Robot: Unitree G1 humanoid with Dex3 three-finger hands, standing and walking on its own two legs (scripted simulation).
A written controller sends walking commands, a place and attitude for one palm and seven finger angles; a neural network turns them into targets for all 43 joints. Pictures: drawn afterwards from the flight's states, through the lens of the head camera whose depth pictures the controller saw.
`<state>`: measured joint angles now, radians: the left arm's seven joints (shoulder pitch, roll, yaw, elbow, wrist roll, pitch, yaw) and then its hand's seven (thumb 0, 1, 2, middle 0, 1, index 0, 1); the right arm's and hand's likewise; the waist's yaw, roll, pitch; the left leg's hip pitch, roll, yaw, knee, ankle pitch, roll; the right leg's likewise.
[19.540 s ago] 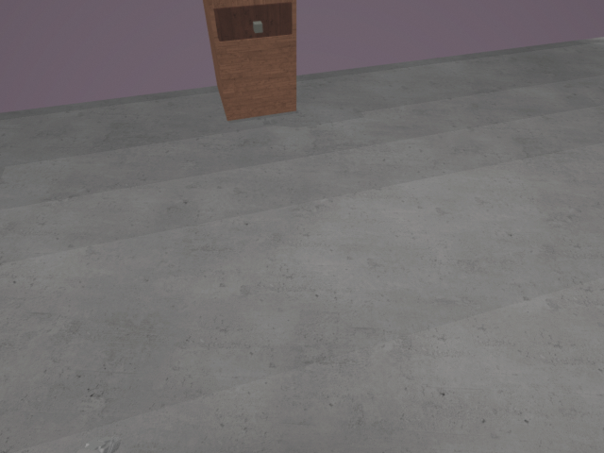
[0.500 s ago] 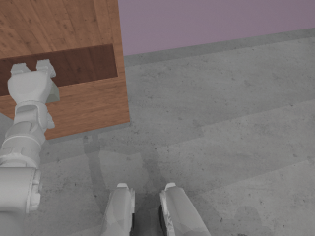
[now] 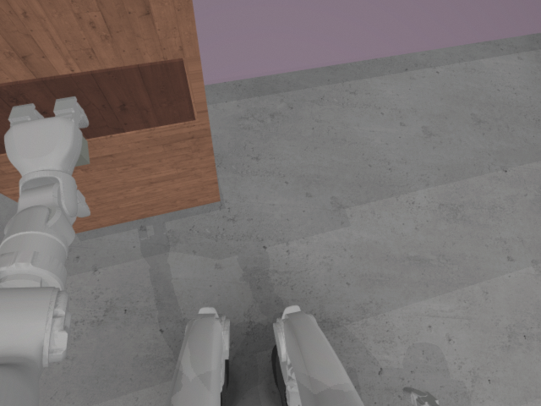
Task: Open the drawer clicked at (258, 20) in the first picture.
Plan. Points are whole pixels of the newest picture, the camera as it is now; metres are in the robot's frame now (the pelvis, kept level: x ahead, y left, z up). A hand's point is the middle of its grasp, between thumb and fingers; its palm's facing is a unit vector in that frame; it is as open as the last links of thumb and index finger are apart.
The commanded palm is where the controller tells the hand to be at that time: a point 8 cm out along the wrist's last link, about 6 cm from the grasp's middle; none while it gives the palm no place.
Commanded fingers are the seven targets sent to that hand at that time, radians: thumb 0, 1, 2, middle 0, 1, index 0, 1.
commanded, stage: lower the fingers behind the handle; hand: left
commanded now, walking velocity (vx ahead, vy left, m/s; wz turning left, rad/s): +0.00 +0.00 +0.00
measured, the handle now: (67, 136) +0.51 +0.30 -0.05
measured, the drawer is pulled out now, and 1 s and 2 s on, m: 0.00 0.00 0.08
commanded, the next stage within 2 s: close the thumb around the handle in 0.10 s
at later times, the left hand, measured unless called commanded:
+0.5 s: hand (66, 162) +0.48 +0.30 -0.06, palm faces -0.05 -0.03 -1.00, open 11.3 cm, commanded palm +0.47 +0.27 +0.00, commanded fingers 0.00 0.40 0.68 -0.36 -1.30 -0.36 -1.30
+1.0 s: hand (66, 163) +0.47 +0.30 -0.06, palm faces -0.05 -0.03 -1.00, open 8.0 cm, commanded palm +0.47 +0.27 +0.00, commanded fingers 0.00 0.90 0.90 -0.40 -1.35 -0.40 -1.35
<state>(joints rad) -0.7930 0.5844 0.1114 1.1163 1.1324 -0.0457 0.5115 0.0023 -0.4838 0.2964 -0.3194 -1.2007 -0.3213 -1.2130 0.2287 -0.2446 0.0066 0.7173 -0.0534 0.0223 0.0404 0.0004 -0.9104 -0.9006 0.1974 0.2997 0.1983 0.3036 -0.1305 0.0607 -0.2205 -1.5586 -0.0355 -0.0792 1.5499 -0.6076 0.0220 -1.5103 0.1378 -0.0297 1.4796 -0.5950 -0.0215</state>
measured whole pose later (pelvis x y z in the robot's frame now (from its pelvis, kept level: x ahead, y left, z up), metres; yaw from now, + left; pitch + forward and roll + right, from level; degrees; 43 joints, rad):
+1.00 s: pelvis +0.00 +0.01 +0.00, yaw +0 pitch +36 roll -6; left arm -0.77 0.57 0.11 1.10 1.14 -0.08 0.55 0.01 0.34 0.68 -0.41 -1.35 -0.36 -1.35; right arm 0.24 -0.25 -0.01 0.72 -0.06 0.04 0.05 0.00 -0.91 -0.90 0.20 0.30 0.20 0.30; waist -0.13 0.06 -0.22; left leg -1.55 -0.04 -0.08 1.54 -0.61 0.03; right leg -1.50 0.14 -0.03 1.46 -0.60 -0.02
